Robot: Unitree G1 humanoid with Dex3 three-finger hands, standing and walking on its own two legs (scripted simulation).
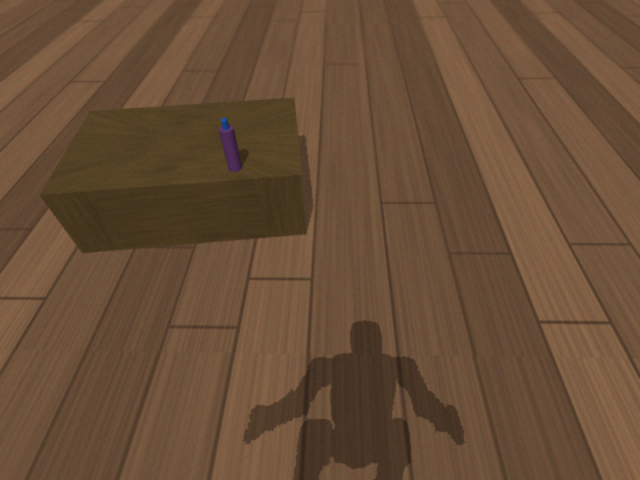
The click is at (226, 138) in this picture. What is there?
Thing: necked bottle
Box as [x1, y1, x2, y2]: [219, 118, 241, 171]
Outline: 222,118 222,125 219,127 219,132 228,168 231,171 237,171 241,168 233,127 227,123 225,118
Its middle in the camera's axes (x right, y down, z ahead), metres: -0.35 -0.37 +1.45
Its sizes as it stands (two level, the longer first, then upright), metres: 0.053 0.053 0.216
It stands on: a support 0.33 m high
